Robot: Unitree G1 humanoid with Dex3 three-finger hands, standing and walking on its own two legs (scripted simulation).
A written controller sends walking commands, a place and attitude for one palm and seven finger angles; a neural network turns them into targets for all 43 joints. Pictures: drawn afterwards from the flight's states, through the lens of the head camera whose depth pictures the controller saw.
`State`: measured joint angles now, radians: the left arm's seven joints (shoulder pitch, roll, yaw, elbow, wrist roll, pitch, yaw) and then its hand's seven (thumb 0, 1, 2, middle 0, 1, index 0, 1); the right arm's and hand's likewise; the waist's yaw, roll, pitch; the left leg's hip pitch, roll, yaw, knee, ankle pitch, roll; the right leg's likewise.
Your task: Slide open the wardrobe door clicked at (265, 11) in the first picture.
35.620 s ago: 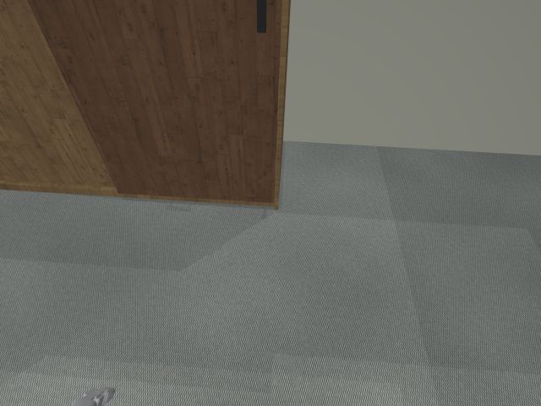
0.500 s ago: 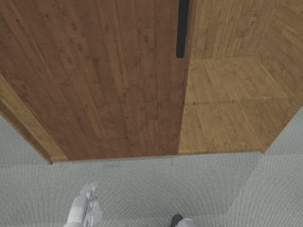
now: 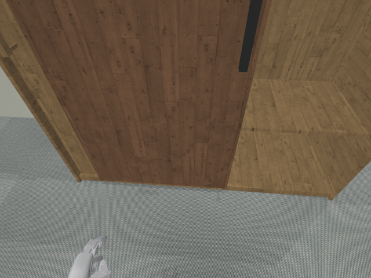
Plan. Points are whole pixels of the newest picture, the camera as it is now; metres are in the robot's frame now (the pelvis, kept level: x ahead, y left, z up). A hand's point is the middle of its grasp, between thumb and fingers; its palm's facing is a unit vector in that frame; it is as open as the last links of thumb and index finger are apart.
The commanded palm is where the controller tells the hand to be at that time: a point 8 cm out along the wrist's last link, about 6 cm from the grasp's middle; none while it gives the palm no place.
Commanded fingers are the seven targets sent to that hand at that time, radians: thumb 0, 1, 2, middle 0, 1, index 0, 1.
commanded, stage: stop stepping back and stand still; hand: right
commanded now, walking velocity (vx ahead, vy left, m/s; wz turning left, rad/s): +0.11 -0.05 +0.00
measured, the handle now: (249, 25) +0.72 -0.13 +0.23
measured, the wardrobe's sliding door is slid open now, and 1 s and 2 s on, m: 0.62 0.62 0.62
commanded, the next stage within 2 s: let the arm hang, fingers relaxed in 0.08 s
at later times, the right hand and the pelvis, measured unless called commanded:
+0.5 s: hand out of the picture +0.10 -0.17 -0.17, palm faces +0.07 +0.98 -0.18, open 6.9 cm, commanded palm none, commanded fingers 0.00 -0.90 -0.90 0.20 0.30 0.20 0.30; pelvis +0.03 +0.00 +0.00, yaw -3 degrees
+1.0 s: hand out of the picture +0.05 -0.20 -0.17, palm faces +0.00 +0.98 -0.20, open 7.3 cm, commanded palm none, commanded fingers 0.00 -0.90 -0.90 0.20 0.30 0.20 0.30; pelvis +0.04 -0.02 +0.01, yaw -1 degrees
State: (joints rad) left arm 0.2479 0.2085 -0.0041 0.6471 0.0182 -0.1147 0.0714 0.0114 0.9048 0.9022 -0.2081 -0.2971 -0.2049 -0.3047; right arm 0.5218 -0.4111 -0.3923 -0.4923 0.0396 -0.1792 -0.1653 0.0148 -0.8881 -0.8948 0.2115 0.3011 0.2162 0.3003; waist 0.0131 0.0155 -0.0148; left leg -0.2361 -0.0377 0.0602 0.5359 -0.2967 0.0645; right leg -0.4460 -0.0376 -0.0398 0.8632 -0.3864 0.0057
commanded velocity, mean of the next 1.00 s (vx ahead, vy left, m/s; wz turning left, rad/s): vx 0.00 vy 0.00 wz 0.00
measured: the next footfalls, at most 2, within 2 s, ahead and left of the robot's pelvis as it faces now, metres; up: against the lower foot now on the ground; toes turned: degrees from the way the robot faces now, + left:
none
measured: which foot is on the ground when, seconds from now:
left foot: down 0.00-1.00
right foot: down 0.00-1.00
